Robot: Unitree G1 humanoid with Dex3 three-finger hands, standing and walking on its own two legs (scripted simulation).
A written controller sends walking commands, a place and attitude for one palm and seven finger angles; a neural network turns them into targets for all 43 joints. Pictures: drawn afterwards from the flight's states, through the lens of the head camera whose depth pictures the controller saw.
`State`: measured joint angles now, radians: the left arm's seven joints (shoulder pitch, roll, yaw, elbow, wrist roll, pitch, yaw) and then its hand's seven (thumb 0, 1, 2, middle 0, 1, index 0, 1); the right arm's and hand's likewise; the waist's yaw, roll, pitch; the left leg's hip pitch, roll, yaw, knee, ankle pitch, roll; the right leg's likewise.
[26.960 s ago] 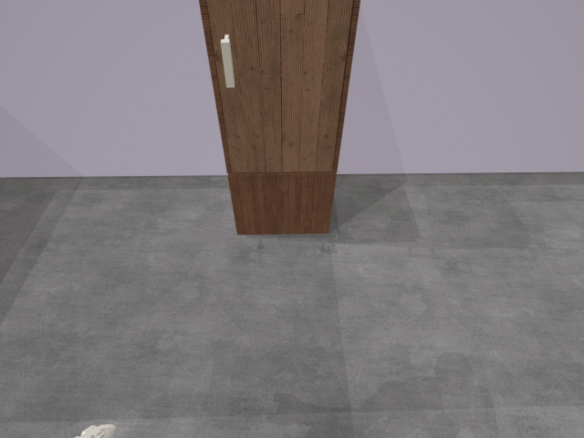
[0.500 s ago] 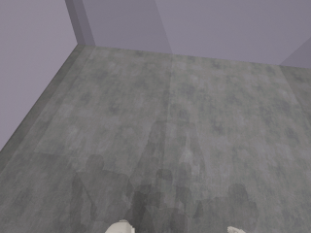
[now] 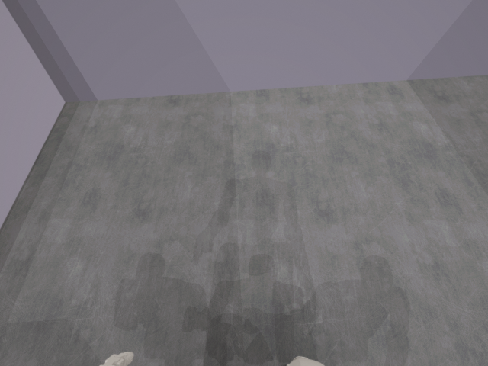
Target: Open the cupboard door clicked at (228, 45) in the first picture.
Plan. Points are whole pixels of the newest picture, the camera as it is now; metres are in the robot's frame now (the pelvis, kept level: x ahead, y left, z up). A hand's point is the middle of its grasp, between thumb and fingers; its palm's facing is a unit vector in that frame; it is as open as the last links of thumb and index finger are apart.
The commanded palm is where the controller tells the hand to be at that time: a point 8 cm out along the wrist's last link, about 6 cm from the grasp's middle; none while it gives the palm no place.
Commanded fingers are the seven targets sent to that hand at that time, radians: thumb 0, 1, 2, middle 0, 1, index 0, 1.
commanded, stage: turn to face it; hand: left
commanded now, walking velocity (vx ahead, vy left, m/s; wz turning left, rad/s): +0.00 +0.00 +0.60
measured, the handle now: out of the picture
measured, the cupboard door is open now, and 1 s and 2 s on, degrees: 45 45 45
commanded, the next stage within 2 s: none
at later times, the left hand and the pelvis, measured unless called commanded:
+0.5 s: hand out of the picture +0.10 +0.23 -0.16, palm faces +0.32 -0.92 -0.23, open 7.4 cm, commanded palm none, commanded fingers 0.00 0.90 0.90 -0.20 -0.30 -0.20 -0.30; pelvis +0.07 +0.00 +0.00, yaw +17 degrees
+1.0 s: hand out of the picture +0.02 +0.12 -0.15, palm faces +0.61 -0.76 -0.24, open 7.4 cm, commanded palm none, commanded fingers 0.00 0.90 0.90 -0.20 -0.30 -0.20 -0.30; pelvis +0.11 -0.05 +0.01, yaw +37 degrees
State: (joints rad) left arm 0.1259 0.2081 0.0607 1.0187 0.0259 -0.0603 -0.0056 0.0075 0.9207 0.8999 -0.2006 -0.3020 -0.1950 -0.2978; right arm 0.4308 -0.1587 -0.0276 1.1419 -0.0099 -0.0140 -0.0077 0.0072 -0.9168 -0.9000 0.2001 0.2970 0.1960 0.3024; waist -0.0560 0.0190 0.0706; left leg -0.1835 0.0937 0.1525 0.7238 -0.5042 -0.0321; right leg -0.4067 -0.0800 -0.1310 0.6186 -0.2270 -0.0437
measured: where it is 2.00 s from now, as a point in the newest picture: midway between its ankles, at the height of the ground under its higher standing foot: outside the picture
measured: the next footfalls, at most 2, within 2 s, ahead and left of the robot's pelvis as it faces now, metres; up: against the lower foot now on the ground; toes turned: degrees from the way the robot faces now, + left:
left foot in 0.32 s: +0.12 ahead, +0.13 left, +0.00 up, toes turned +21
right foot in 0.66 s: +0.18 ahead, -0.13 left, +0.00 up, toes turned +20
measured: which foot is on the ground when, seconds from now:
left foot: up 0.00-0.30, down 0.32-0.66, up 0.68-1.00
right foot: down 0.00-0.32, up 0.34-0.64, down 0.66-1.00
